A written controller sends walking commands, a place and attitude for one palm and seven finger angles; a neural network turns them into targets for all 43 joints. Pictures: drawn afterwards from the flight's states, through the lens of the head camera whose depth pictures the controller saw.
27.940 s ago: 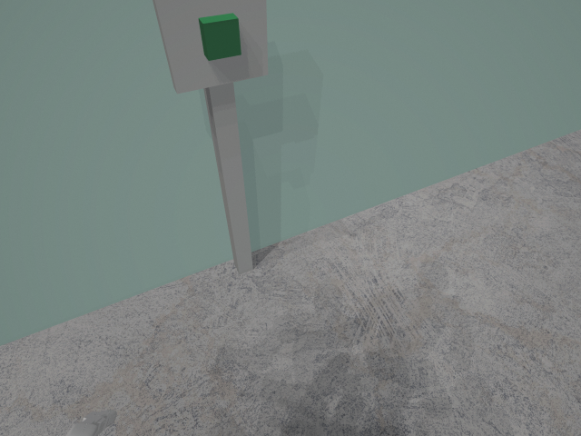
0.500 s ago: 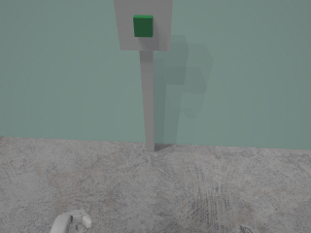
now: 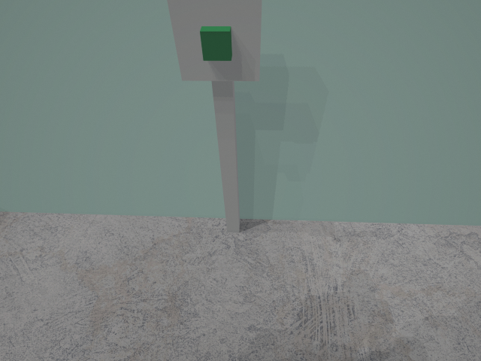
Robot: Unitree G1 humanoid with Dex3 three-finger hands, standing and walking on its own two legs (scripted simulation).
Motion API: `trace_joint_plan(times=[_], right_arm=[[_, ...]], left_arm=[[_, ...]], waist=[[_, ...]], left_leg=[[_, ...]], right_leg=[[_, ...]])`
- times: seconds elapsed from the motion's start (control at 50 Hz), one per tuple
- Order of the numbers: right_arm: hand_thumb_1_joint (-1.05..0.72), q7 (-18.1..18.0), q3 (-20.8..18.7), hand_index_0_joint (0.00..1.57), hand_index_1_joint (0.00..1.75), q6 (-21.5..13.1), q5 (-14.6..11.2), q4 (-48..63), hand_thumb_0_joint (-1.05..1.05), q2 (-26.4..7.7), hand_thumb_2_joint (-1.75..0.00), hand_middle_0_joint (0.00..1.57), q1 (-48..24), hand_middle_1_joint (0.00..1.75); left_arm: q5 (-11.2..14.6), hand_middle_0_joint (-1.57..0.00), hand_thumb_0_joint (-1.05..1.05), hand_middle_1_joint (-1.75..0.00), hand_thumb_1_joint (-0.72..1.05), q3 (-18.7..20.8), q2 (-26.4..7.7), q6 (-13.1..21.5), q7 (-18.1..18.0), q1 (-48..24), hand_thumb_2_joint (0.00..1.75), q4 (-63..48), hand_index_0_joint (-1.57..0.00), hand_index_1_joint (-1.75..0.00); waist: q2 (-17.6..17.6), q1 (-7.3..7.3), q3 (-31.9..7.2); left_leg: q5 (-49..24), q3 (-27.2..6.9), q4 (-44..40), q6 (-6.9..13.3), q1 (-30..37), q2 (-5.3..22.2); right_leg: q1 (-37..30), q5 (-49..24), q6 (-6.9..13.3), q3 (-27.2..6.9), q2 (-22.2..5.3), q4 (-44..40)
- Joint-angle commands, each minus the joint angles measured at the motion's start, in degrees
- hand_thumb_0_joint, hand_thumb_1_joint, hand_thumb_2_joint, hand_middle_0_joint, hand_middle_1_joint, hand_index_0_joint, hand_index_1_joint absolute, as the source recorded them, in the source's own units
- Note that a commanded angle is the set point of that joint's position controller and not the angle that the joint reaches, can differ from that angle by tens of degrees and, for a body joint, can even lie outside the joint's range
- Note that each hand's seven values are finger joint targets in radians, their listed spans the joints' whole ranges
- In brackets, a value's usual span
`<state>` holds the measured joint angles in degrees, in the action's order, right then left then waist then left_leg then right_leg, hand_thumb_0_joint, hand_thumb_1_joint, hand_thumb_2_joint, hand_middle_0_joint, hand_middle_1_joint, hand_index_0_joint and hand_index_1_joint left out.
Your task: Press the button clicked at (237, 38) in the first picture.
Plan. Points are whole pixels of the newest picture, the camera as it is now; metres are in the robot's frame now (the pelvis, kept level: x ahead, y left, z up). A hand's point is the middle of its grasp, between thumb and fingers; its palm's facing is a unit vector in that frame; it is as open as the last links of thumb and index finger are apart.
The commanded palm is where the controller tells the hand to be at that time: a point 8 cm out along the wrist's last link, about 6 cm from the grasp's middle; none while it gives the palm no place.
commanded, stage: let the arm hang, fingers relaxed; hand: left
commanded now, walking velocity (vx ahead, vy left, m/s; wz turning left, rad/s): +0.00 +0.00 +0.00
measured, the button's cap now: (216, 43) +0.77 +0.10 +0.17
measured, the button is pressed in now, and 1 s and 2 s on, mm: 0 0 0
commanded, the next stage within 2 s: stand and wait in 0.40 s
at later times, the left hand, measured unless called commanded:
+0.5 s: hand out of the picture -0.04 +0.16 -0.17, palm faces +0.05 -0.98 -0.19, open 7.3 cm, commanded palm none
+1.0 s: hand out of the picture -0.03 +0.17 -0.17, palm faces +0.05 -0.98 -0.19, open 7.3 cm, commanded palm none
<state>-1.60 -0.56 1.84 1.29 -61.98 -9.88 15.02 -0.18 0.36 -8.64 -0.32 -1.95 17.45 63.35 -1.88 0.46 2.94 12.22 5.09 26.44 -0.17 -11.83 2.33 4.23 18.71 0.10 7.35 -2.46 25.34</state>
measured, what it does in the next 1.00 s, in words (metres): stands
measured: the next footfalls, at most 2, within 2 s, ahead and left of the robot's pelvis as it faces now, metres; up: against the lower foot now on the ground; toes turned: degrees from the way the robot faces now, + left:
none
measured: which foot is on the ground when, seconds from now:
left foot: down 0.00-1.00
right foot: down 0.00-1.00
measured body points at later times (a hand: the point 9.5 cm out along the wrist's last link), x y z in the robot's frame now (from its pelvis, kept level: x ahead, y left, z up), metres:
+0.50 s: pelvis -0.01 +0.00 +0.00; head +0.00 +0.00 +0.45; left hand -0.04 +0.22 -0.16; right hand -0.05 -0.20 -0.17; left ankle +0.02 +0.12 -0.74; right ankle -0.05 -0.11 -0.74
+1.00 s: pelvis -0.02 +0.01 +0.00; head +0.00 +0.00 +0.45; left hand -0.03 +0.22 -0.16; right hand -0.03 -0.20 -0.16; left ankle +0.02 +0.12 -0.74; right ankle -0.05 -0.11 -0.74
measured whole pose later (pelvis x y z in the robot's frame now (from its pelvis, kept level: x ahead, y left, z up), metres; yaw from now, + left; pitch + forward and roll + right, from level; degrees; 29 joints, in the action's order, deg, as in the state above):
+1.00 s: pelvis -0.02 +0.01 +0.00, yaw +0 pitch -2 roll +0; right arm -2.0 -1.0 0.8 1.3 -65.6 -7.1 16.0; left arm -0.3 1.3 -6.9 0.4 -2.2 16.5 66.9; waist -1.0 0.8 3.8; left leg 9.9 5.4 24.3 0.4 -11.9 2.2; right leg 4.6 16.3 -0.2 7.1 -2.4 23.5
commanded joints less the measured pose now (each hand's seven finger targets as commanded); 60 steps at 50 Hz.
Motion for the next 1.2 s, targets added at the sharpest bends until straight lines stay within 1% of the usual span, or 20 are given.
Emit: trace_joint_plan(times=[0.0, 0.04, 0.12, 0.14, 0.2, 0.32, 0.36, 0.46, 0.54, 0.66, 0.74, 0.76, 0.78, 0.84, 0.86, 0.98, 1.04, 1.12, 1.16, 1.18], right_arm=[[-0.90, -0.3, -0.7, 0.20, 0.30, -1.2, -0.2, 0.0, 0.00, -3.4, -0.90, 0.20, 2.9, 0.30], [-0.90, -0.3, -0.7, 0.20, 0.30, -1.2, -0.2, -0.7, 0.00, -3.1, -0.90, 0.20, 3.1, 0.30], [-0.90, -0.5, -0.6, 0.20, 0.30, -1.4, -0.1, -1.7, 0.00, -2.5, -0.90, 0.20, 3.7, 0.30], [-0.90, -0.5, -0.6, 0.20, 0.30, -1.4, -0.2, -1.8, 0.00, -2.5, -0.90, 0.20, 4.0, 0.30], [-0.90, -0.6, -0.7, 0.20, 0.30, -1.4, -0.1, -2.2, 0.00, -1.9, -0.90, 0.20, 4.5, 0.30], [-0.90, -0.6, -0.9, 0.20, 0.30, -1.3, -0.2, -2.7, 0.00, -1.4, -0.90, 0.20, 5.6, 0.30], [-0.90, -0.6, -1.0, 0.20, 0.30, -1.3, -0.2, -2.8, 0.00, -1.2, -0.90, 0.20, 5.8, 0.30], [-0.90, -0.7, -1.1, 0.20, 0.30, -1.4, -0.3, -3.1, 0.00, -1.1, -0.90, 0.20, 6.3, 0.30], [-0.90, -0.7, -1.2, 0.20, 0.30, -1.5, -0.4, -2.9, 0.00, -1.3, -0.90, 0.20, 6.2, 0.30], [-0.90, -0.7, -1.3, 0.20, 0.30, -1.4, -0.3, -2.9, 0.00, -1.1, -0.90, 0.20, 6.1, 0.30], [-0.90, -0.7, -1.3, 0.20, 0.30, -1.3, -0.4, -2.7, 0.00, -1.5, -0.90, 0.20, 5.5, 0.30], [-0.90, -0.7, -1.3, 0.20, 0.30, -1.3, -0.3, -2.8, 0.00, -1.4, -0.90, 0.20, 5.7, 0.30], [-0.90, -0.7, -1.2, 0.20, 0.30, -1.4, -0.2, -2.7, 0.00, -1.3, -0.90, 0.20, 5.6, 0.30], [-0.90, -0.7, -1.3, 0.20, 0.30, -1.4, -0.4, -2.4, 0.00, -1.9, -0.90, 0.20, 5.1, 0.30], [-0.90, -0.7, -1.4, 0.20, 0.30, -1.5, -0.3, -2.5, 0.00, -1.8, -0.90, 0.20, 5.4, 0.30], [-0.90, -0.7, -1.3, 0.20, 0.30, -1.7, -0.2, -2.6, 0.00, -1.9, -0.90, 0.20, 5.0, 0.30], [-0.90, -0.7, -1.3, 0.20, 0.30, -1.6, -0.3, -2.4, 0.00, -2.5, -0.90, 0.20, 4.6, 0.30], [-0.90, -0.7, -1.2, 0.20, 0.30, -1.8, -0.2, -2.7, 0.00, -2.5, -0.90, 0.20, 4.4, 0.30], [-0.90, -0.7, -1.3, 0.20, 0.30, -1.8, -0.3, -2.6, 0.00, -2.7, -0.90, 0.20, 4.1, 0.30], [-0.90, -0.7, -1.3, 0.20, 0.30, -1.9, -0.3, -2.6, 0.00, -2.8, -0.90, 0.20, 4.2, 0.30]], left_arm=[[-0.1, -0.20, 0.00, -0.30, 0.90, 1.0, -5.9, 0.9, -0.3, 3.0, 0.90, -0.1, -0.20, -0.30], [-0.1, -0.20, 0.00, -0.30, 0.90, 1.1, -5.6, 0.9, -0.4, 3.1, 0.90, 0.5, -0.20, -0.30], [-0.1, -0.20, 0.00, -0.30, 0.90, 1.3, -5.0, 1.0, -0.4, 2.7, 0.90, 1.4, -0.20, -0.30], [-0.1, -0.20, 0.00, -0.30, 0.90, 1.3, -5.0, 1.0, -0.5, 3.0, 0.90, 1.6, -0.20, -0.30], [0.0, -0.20, 0.00, -0.30, 0.90, 1.3, -4.6, 1.0, -0.4, 3.0, 0.90, 2.0, -0.20, -0.30], [0.0, -0.20, 0.00, -0.30, 0.90, 1.4, -3.9, 0.9, -0.5, 3.4, 0.90, 2.2, -0.20, -0.30], [-0.1, -0.20, 0.00, -0.30, 0.90, 1.3, -3.8, 1.0, -0.6, 3.7, 0.90, 2.5, -0.20, -0.30], [-0.1, -0.20, 0.00, -0.30, 0.90, 1.4, -3.6, 1.1, -0.6, 4.1, 0.90, 2.7, -0.20, -0.30], [-0.2, -0.20, 0.00, -0.30, 0.90, 1.5, -3.6, 1.2, -0.6, 4.7, 0.90, 2.9, -0.20, -0.30], [-0.3, -0.20, 0.00, -0.30, 0.90, 1.4, -3.4, 1.2, -0.7, 4.6, 0.90, 3.2, -0.20, -0.30], [-0.2, -0.20, 0.00, -0.30, 0.90, 1.4, -3.4, 1.1, -0.6, 4.8, 0.90, 3.1, -0.20, -0.30], [-0.3, -0.20, 0.00, -0.30, 0.90, 1.4, -3.4, 1.0, -0.6, 4.4, 0.90, 3.1, -0.20, -0.30], [-0.3, -0.20, 0.00, -0.30, 0.90, 1.4, -3.5, 1.0, -0.5, 4.4, 0.90, 3.1, -0.20, -0.30], [-0.3, -0.20, 0.00, -0.30, 0.90, 1.5, -3.8, 1.2, -0.5, 4.5, 0.90, 3.0, -0.20, -0.30], [-0.3, -0.20, 0.00, -0.30, 0.90, 1.5, -3.7, 1.1, -0.5, 4.1, 0.90, 2.8, -0.20, -0.30], [-0.3, -0.20, 0.00, -0.30, 0.90, 1.6, -3.9, 1.1, -0.4, 3.5, 0.90, 2.6, -0.20, -0.30], [-0.3, -0.20, 0.00, -0.30, 0.90, 1.8, -4.2, 1.2, -0.4, 3.6, 0.90, 2.3, -0.20, -0.30], [-0.3, -0.20, 0.00, -0.30, 0.90, 1.8, -4.4, 1.2, -0.4, 2.9, 0.90, 2.3, -0.20, -0.30], [-0.3, -0.20, 0.00, -0.30, 0.90, 1.8, -4.7, 1.3, -0.4, 2.8, 0.90, 2.2, -0.20, -0.30], [-0.3, -0.20, 0.00, -0.30, 0.90, 1.8, -4.7, 1.3, -0.4, 2.6, 0.90, 2.2, -0.20, -0.30]], waist=[[2.5, 0.09, 2.9], [1.3, -0.05, 3.2], [0.5, -0.04, 3.0], [1.2, -0.12, 2.9], [0.9, -0.02, 4.0], [1.4, 0.17, 4.1], [2.5, 0.17, 4.0], [1.0, 0.33, 3.5], [1.8, 0.23, 3.2], [0.8, 0.57, 4.3], [1.6, 0.31, 4.8], [1.2, 0.55, 5.0], [0.6, 0.45, 4.8], [1.5, 0.29, 3.7], [1.4, 0.54, 3.6], [1.1, 0.34, 3.5], [1.9, 0.12, 3.3], [0.9, 0.24, 2.3], [1.6, 0.21, 2.2], [1.1, 0.27, 2.0]], left_leg=[[-9.7, -3.9, -4.8, 1.5, 2.9, 4.1], [-9.1, -4.0, -5.1, 1.5, 2.8, 4.1], [-9.0, -3.8, -5.8, 1.4, 2.4, 4.1], [-9.6, -4.0, -5.7, 1.4, 2.4, 4.2], [-8.2, -3.9, -6.0, 1.3, 1.7, 4.0], [-6.4, -3.9, -6.1, 1.2, 1.7, 4.0], [-6.0, -4.0, -5.9, 1.3, 2.2, 4.0], [-6.4, -4.1, -5.9, 1.3, 2.3, 4.1], [-7.2, -4.2, -5.9, 1.4, 2.7, 4.2], [-4.9, -4.1, -6.3, 1.3, 2.1, 4.2], [-4.5, -4.4, -6.5, 1.4, 2.2, 4.1], [-3.6, -4.2, -6.6, 1.3, 1.8, 4.1], [-4.2, -4.4, -6.8, 1.3, 1.8, 4.1], [-5.0, -4.4, -6.5, 1.4, 2.6, 4.3], [-4.6, -4.5, -6.7, 1.4, 2.2, 4.3], [-6.5, -4.6, -6.8, 1.5, 2.2, 4.4], [-6.4, -4.6, -6.7, 1.5, 2.4, 4.4], [-8.0, -4.6, -6.8, 1.5, 2.9, 4.5], [-8.0, -4.6, -6.6, 1.5, 3.0, 4.6], [-8.3, -4.5, -6.8, 1.5, 3.0, 4.6]], right_leg=[[6.0, -10.8, 1.9, -4.4, -5.0, -7.2], [6.1, -9.4, 2.1, -4.4, -4.9, -7.6], [5.2, -9.3, 2.1, -4.5, -4.9, -7.8], [5.0, -9.7, 2.1, -4.5, -4.7, -7.9], [5.3, -8.6, 2.1, -4.6, -4.8, -8.3], [6.0, -6.3, 2.2, -4.4, -4.8, -8.7], [6.6, -5.8, 2.2, -4.6, -4.8, -8.9], [6.4, -6.2, 2.1, -4.5, -4.6, -8.4], [6.5, -6.8, 2.1, -4.5, -4.6, -8.5], [7.4, -5.2, 2.1, -4.5, -4.6, -8.8], [8.1, -4.5, 2.0, -4.5, -4.5, -8.7], [8.2, -4.0, 2.0, -4.5, -4.5, -8.6], [7.9, -4.7, 2.0, -4.5, -4.6, -8.4], [7.7, -5.2, 1.9, -4.5, -4.5, -8.4], [7.5, -5.0, 1.9, -4.6, -4.6, -8.4], [7.0, -6.5, 1.8, -4.4, -4.6, -7.9], [7.0, -6.3, 1.8, -4.4, -4.5, -8.0], [6.1, -7.8, 1.7, -4.6, -4.7, -7.7], [6.0, -7.9, 1.8, -4.5, -4.7, -8.0], [5.8, -8.1, 1.7, -4.6, -4.8, -7.9]])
